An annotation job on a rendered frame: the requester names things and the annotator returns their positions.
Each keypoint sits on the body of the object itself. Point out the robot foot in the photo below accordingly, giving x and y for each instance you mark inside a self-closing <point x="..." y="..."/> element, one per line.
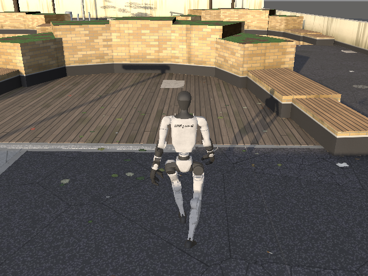
<point x="183" y="218"/>
<point x="189" y="243"/>

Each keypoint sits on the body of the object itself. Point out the right robot hand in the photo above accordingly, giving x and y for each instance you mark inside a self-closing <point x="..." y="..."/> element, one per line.
<point x="206" y="157"/>

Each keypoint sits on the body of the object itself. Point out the robot right foot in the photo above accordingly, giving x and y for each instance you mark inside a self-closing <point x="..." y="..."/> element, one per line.
<point x="189" y="243"/>

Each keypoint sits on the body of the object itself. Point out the robot left forearm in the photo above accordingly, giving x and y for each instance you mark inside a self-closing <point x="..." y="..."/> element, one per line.
<point x="157" y="157"/>

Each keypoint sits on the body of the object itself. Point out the left robot hand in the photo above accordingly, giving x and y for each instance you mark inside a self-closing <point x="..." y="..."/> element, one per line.
<point x="153" y="176"/>

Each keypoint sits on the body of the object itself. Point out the robot right upper arm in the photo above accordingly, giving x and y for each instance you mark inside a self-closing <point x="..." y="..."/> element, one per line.
<point x="201" y="121"/>

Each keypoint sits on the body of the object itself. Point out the robot left upper arm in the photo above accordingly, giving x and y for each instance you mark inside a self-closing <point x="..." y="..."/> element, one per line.
<point x="166" y="121"/>

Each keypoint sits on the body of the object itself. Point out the robot left foot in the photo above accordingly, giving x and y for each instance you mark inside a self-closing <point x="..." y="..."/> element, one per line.
<point x="183" y="218"/>

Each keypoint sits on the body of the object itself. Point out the robot right forearm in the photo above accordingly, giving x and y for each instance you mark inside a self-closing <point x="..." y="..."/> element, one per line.
<point x="210" y="149"/>

